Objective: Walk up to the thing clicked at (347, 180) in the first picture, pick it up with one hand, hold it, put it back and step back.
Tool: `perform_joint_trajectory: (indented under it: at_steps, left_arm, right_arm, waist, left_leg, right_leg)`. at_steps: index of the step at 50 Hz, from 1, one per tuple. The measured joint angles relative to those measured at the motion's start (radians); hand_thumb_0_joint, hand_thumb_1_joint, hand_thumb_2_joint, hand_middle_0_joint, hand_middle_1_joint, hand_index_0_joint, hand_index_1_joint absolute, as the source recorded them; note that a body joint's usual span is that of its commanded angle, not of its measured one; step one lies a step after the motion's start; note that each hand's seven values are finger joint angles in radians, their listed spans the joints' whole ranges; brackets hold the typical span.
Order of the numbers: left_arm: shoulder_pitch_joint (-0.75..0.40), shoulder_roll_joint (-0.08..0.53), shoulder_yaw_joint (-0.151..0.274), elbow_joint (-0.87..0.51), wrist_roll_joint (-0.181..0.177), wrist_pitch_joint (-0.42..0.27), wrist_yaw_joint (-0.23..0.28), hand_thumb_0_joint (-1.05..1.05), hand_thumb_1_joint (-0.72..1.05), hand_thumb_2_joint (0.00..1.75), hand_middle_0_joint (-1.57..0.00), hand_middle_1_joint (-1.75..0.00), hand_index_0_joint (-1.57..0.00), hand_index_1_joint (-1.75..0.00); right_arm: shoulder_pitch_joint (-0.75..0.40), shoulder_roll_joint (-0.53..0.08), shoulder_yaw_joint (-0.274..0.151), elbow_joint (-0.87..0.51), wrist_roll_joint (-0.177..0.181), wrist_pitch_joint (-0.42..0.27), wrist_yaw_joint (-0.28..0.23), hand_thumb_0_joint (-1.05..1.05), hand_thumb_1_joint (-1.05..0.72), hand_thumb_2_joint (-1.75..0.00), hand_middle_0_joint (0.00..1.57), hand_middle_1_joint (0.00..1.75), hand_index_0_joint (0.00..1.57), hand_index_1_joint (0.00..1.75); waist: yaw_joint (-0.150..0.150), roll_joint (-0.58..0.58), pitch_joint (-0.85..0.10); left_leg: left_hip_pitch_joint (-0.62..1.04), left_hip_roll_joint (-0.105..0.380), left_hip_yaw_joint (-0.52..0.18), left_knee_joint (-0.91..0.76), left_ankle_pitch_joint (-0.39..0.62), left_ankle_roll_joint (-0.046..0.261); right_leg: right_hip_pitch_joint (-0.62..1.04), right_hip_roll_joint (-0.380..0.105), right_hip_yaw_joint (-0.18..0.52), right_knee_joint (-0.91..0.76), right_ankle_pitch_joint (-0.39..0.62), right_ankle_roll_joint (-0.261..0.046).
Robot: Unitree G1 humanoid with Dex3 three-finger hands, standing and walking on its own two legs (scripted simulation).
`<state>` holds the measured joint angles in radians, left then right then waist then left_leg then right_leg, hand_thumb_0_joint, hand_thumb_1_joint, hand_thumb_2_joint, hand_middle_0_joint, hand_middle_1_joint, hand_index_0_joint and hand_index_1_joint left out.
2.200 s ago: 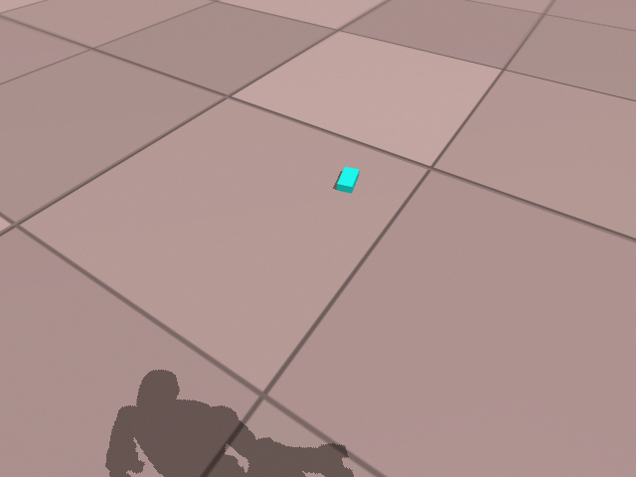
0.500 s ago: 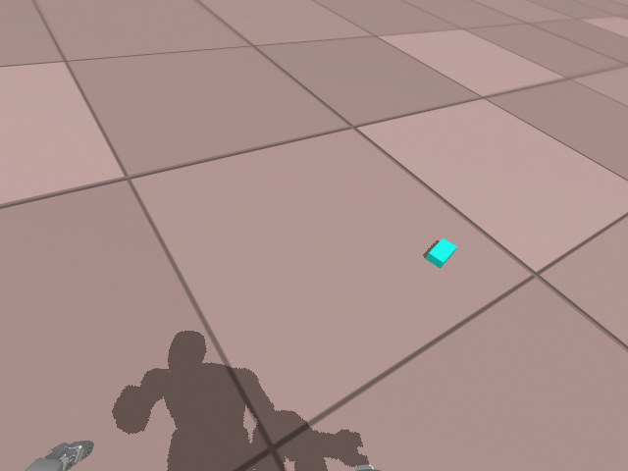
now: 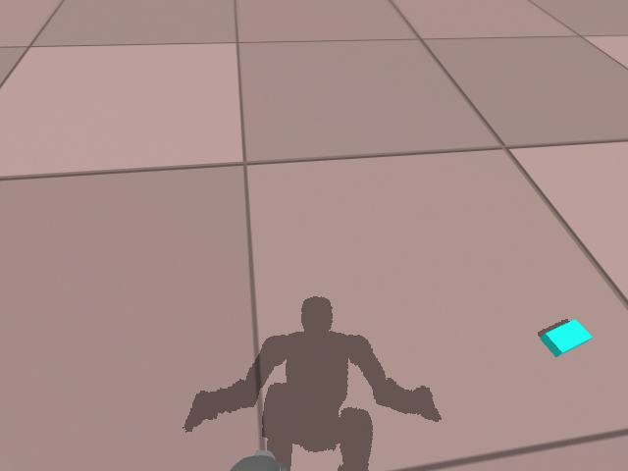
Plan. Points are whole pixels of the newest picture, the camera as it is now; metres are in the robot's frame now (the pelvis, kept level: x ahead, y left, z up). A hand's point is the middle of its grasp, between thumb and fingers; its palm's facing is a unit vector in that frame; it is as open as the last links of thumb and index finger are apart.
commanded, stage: walk up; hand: left
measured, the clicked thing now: (565, 337) +0.81 -0.81 -0.75
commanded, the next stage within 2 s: none
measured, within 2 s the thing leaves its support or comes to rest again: neither
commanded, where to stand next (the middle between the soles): +0.59 -1.24 m, yaw +30 degrees
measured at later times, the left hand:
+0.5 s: hand (303, 410) +0.26 +0.06 -0.16, palm faces +0.13 -0.92 -0.37, open 7.4 cm
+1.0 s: hand (429, 418) +0.28 -0.14 -0.17, palm faces +0.22 -0.92 -0.32, open 7.4 cm
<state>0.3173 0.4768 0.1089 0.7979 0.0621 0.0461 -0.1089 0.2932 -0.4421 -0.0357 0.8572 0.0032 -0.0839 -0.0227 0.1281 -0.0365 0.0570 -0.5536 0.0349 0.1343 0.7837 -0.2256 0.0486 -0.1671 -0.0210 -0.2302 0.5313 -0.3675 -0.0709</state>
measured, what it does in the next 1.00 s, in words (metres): steps to the right, turning left: left foot, then right foot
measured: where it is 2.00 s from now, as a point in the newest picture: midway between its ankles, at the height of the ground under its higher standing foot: (616, 445)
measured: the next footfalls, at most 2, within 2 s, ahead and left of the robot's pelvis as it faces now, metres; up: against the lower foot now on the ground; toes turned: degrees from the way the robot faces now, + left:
left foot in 0.06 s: +0.16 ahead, +0.08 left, +0.00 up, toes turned +8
right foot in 0.42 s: +0.28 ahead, -0.37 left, +0.00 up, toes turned +8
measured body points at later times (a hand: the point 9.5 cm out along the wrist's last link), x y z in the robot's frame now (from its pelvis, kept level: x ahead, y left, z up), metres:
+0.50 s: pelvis +0.16 -0.25 -0.05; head +0.19 -0.23 +0.40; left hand +0.25 +0.10 -0.13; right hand +0.25 -0.62 -0.12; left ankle +0.13 -0.02 -0.69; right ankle +0.24 -0.37 -0.73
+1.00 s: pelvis +0.28 -0.44 -0.03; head +0.30 -0.39 +0.42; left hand +0.27 -0.10 -0.15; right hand +0.44 -0.77 -0.09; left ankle +0.29 -0.26 -0.73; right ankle +0.38 -0.59 -0.68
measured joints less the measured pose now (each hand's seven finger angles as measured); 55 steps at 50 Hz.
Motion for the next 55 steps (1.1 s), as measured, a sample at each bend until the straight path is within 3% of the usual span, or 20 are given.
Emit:
perform_joint_trajectory:
  at_steps: [3,4,7,9,15,20,21,22,23,25,27,30,33,37,39,42,44,49,52,55]
  left_arm:
    - [0.041,0.008,0.001,-0.029,-0.001,0.015,0.004,0.01,0.90,0.90,-0.20,-0.30,-0.20,-0.30]
    - [0.045,0.004,0.001,-0.032,0.001,0.018,0.010,0.01,0.90,0.90,-0.20,-0.30,-0.20,-0.29]
    - [0.022,-0.013,-0.015,-0.040,0.008,0.039,0.016,0.01,0.91,0.90,-0.20,-0.30,-0.20,-0.29]
    - [-0.004,-0.012,-0.025,-0.053,0.002,0.042,0.013,0.01,0.91,0.90,-0.20,-0.30,-0.20,-0.29]
    - [-0.108,0.003,-0.011,-0.119,-0.008,0.041,-0.014,0.01,0.90,0.90,-0.20,-0.30,-0.21,-0.29]
    - [-0.163,0.034,0.016,-0.136,-0.014,0.043,-0.024,0.00,0.90,0.90,-0.20,-0.30,-0.21,-0.29]
    - [-0.165,0.037,0.021,-0.139,-0.015,0.037,-0.021,0.00,0.90,0.90,-0.20,-0.30,-0.21,-0.29]
    - [-0.171,0.024,0.026,-0.139,-0.013,0.024,-0.015,0.00,0.91,0.90,-0.20,-0.30,-0.20,-0.29]
    - [-0.171,0.011,0.022,-0.140,-0.011,0.011,-0.008,0.00,0.91,0.90,-0.20,-0.30,-0.20,-0.29]
    - [-0.157,-0.015,0.006,-0.129,-0.020,0.002,0.007,0.00,0.91,0.90,-0.20,-0.30,-0.20,-0.29]
    - [-0.135,-0.048,-0.010,-0.102,-0.025,0.008,0.017,0.00,0.91,0.90,-0.20,-0.30,-0.21,-0.29]
    - [-0.096,-0.070,-0.021,-0.070,-0.021,0.015,0.023,0.00,0.90,0.90,-0.21,-0.30,-0.21,-0.30]
    - [-0.060,-0.058,-0.014,-0.063,-0.013,0.016,0.029,0.00,0.90,0.90,-0.21,-0.30,-0.21,-0.30]
    - [-0.021,-0.023,-0.002,-0.067,-0.002,0.031,0.036,0.00,0.90,0.90,-0.21,-0.30,-0.21,-0.30]
    - [0.000,-0.015,-0.006,-0.078,0.000,0.039,0.038,0.01,0.90,0.90,-0.20,-0.30,-0.21,-0.30]
    - [-0.007,-0.030,-0.017,-0.076,0.010,0.057,0.041,0.01,0.90,0.90,-0.20,-0.30,-0.20,-0.29]
    - [-0.016,-0.029,-0.031,-0.071,0.004,0.065,0.034,0.01,0.90,0.90,-0.20,-0.30,-0.20,-0.29]
    - [-0.060,-0.006,-0.029,-0.085,-0.010,0.061,0.009,0.01,0.90,0.90,-0.21,-0.30,-0.21,-0.30]
    - [-0.091,0.020,-0.020,-0.096,-0.015,0.063,0.001,0.01,0.90,0.90,-0.21,-0.30,-0.21,-0.30]
    - [-0.107,0.052,-0.006,-0.104,-0.017,0.057,0.001,0.00,0.90,0.90,-0.21,-0.30,-0.21,-0.30]
  right_arm:
    - [0.045,-0.006,0.001,-0.030,0.000,-0.017,-0.013,0.00,-0.90,-0.90,0.20,0.30,0.21,0.30]
    - [0.048,-0.007,-0.005,-0.037,-0.006,-0.021,-0.025,0.00,-0.90,-0.90,0.21,0.30,0.21,0.30]
    - [0.052,-0.002,-0.002,-0.058,0.010,-0.013,-0.056,0.00,-0.90,-0.90,0.21,0.30,0.21,0.30]
    - [0.064,0.006,0.004,-0.061,0.014,-0.013,-0.069,0.00,-0.90,-0.90,0.21,0.30,0.21,0.30]
    - [0.126,-0.008,0.019,-0.045,-0.018,-0.027,-0.059,0.01,-0.90,-0.90,0.21,0.30,0.21,0.30]
    - [0.151,-0.039,0.012,-0.021,-0.041,-0.021,-0.052,0.01,-0.90,-0.90,0.21,0.30,0.22,0.31]
    - [0.152,-0.050,0.009,-0.012,-0.043,-0.013,-0.055,0.01,-0.90,-0.90,0.21,0.30,0.22,0.31]
    - [0.143,-0.068,0.003,0.004,-0.044,-0.002,-0.062,0.01,-0.90,-0.90,0.21,0.30,0.22,0.31]
    - [0.126,-0.079,-0.006,0.025,-0.039,0.015,-0.073,0.01,-0.90,-0.90,0.21,0.30,0.22,0.31]
    - [0.077,-0.077,-0.020,0.064,-0.029,0.042,-0.095,0.01,-0.90,-0.90,0.21,0.30,0.21,0.30]
    - [0.039,-0.079,-0.025,0.084,-0.015,0.040,-0.094,0.01,-0.90,-0.90,0.20,0.30,0.21,0.30]
    - [0.026,-0.069,-0.018,0.081,-0.007,0.012,-0.082,0.01,-0.90,-0.90,0.20,0.30,0.21,0.30]
    - [0.038,-0.039,-0.002,0.073,-0.008,-0.001,-0.073,0.01,-0.91,-0.90,0.20,0.30,0.21,0.30]
    - [0.060,0.008,0.019,0.052,-0.003,-0.006,-0.067,0.01,-0.90,-0.90,0.20,0.30,0.21,0.30]
    - [0.087,0.007,0.023,0.022,-0.006,-0.019,-0.068,0.00,-0.90,-0.90,0.20,0.30,0.21,0.30]
    - [0.083,-0.004,0.018,-0.017,-0.006,-0.011,-0.083,0.00,-0.90,-0.90,0.21,0.30,0.21,0.30]
    - [0.067,-0.007,0.015,-0.026,0.004,-0.005,-0.093,0.00,-0.90,-0.90,0.21,0.30,0.21,0.30]
    - [0.072,-0.027,0.010,-0.030,-0.009,-0.008,-0.085,0.00,-0.90,-0.90,0.21,0.30,0.21,0.30]
    - [0.079,-0.048,0.004,-0.025,-0.028,-0.009,-0.075,0.00,-0.90,-0.90,0.21,0.30,0.21,0.30]
    - [0.079,-0.070,-0.002,-0.007,-0.038,0.003,-0.067,0.00,-0.90,-0.90,0.21,0.30,0.22,0.30]
  waist:
    - [0.000,-0.022,-0.003]
    - [-0.016,-0.037,0.004]
    - [-0.064,-0.078,0.032]
    - [-0.088,-0.103,0.038]
    - [-0.137,-0.124,0.033]
    - [-0.180,-0.102,0.000]
    - [-0.179,-0.087,-0.008]
    - [-0.174,-0.048,0.002]
    - [-0.169,-0.024,0.010]
    - [-0.155,-0.014,0.021]
    - [-0.142,0.011,0.022]
    - [-0.117,0.031,0.015]
    - [-0.084,0.021,0.015]
    - [-0.050,-0.021,0.023]
    - [-0.049,-0.032,0.017]
    - [-0.080,-0.058,0.041]
    - [-0.103,-0.069,0.054]
    - [-0.129,-0.080,0.053]
    - [-0.139,-0.074,0.044]
    - [-0.151,-0.063,0.025]
  left_leg:
    - [0.112,-0.018,-0.002,-0.151,0.036,0.031]
    - [0.111,-0.029,-0.012,-0.125,-0.008,0.026]
    - [0.107,-0.037,-0.033,-0.046,-0.060,0.002]
    - [0.132,-0.030,-0.053,-0.054,-0.066,-0.018]
    - [0.152,0.030,-0.158,-0.026,-0.118,-0.055]
    - [0.126,0.108,-0.271,0.015,-0.182,-0.061]
    - [0.116,0.130,-0.297,0.035,-0.201,-0.049]
    - [0.094,0.158,-0.335,0.092,-0.213,-0.018]
    - [0.058,0.146,-0.360,0.190,-0.265,-0.005]
    - [-0.009,0.080,-0.314,0.380,-0.300,0.005]
    - [-0.048,0.036,-0.231,0.444,-0.251,0.009]
    - [-0.057,-0.007,-0.112,0.373,-0.217,0.007]
    - [-0.025,-0.042,-0.044,0.240,-0.197,0.009]
    - [0.074,-0.057,-0.008,0.017,-0.088,0.026]
    - [0.146,-0.059,-0.023,-0.114,-0.027,0.047]
    - [0.123,-0.061,-0.042,-0.047,-0.066,0.030]
    - [0.131,-0.044,-0.056,-0.041,-0.068,0.016]
    - [0.124,0.025,-0.114,-0.009,-0.086,-0.019]
    - [0.094,0.077,-0.161,0.035,-0.112,-0.028]
    - [0.050,0.131,-0.222,0.085,-0.145,-0.031]
  right_leg:
    - [-0.013,0.006,-0.021,0.146,-0.118,-0.006]
    - [-0.052,-0.003,0.006,0.257,-0.140,-0.001]
    - [-0.217,0.019,0.171,0.611,-0.143,0.061]
    - [-0.315,-0.001,0.231,0.720,-0.113,0.076]
    - [-0.456,-0.112,0.328,0.593,-0.047,0.071]
    - [-0.419,-0.114,0.317,0.424,-0.032,0.067]
    - [-0.389,-0.100,0.299,0.371,-0.006,0.081]
    - [-0.379,-0.070,0.262,0.384,-0.005,0.107]
    - [-0.378,-0.056,0.234,0.415,-0.025,0.114]
    - [-0.355,-0.053,0.209,0.418,-0.044,0.101]
    - [-0.302,-0.039,0.180,0.347,-0.025,0.075]
    - [-0.223,-0.014,0.135,0.229,0.009,0.026]
    - [-0.158,0.016,0.094,0.145,0.024,-0.009]
    - [-0.104,0.054,0.047,0.111,0.003,-0.049]
    - [-0.125,0.068,0.030,0.180,-0.042,-0.053]
    - [-0.258,0.077,0.137,0.499,-0.140,0.050]
    - [-0.341,0.067,0.212,0.673,-0.125,0.080]
    - [-0.417,-0.035,0.332,0.671,-0.063,0.078]
    - [-0.405,-0.084,0.347,0.553,-0.088,0.075]
    - [-0.350,-0.092,0.317,0.421,-0.065,0.067]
